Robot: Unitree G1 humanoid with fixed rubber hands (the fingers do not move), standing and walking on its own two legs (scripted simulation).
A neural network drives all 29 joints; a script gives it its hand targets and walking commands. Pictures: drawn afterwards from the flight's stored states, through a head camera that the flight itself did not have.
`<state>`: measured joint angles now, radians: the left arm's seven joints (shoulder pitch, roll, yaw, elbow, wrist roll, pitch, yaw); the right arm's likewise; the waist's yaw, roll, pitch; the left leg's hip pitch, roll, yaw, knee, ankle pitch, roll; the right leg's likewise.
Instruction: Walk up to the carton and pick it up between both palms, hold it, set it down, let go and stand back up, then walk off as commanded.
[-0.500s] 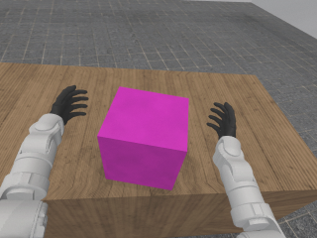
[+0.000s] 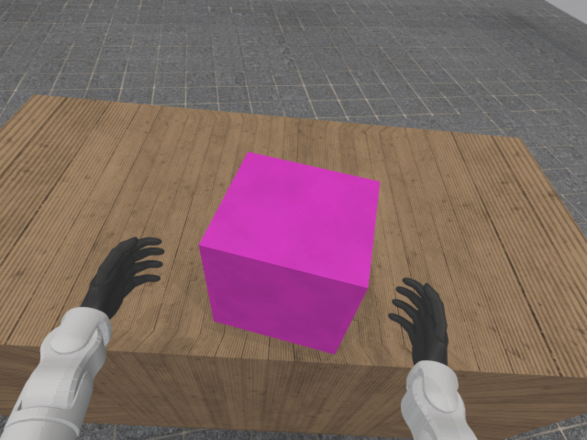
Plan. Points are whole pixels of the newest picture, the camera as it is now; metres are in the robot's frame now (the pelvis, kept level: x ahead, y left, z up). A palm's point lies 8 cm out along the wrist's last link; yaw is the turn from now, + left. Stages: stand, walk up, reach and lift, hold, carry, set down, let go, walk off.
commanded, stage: set down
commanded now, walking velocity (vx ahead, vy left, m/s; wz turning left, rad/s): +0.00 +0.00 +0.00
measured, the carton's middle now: (292, 255) +0.40 -0.01 -0.02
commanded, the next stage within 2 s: none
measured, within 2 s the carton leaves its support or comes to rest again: neither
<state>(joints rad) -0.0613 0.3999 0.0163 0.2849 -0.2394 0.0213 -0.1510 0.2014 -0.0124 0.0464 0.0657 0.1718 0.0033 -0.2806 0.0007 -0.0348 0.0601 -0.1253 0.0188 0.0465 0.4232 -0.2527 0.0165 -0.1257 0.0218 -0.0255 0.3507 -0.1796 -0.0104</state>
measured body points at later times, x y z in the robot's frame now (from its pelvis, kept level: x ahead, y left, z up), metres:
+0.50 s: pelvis +0.00 +0.01 +0.00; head +0.01 +0.03 +0.45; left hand +0.23 +0.26 +0.00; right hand +0.19 -0.18 +0.01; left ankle -0.01 +0.10 -0.74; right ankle +0.01 -0.12 -0.74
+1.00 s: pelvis +0.01 +0.01 +0.00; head +0.01 +0.03 +0.44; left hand +0.18 +0.27 -0.04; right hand +0.18 -0.18 -0.03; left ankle -0.01 +0.10 -0.74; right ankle +0.01 -0.12 -0.74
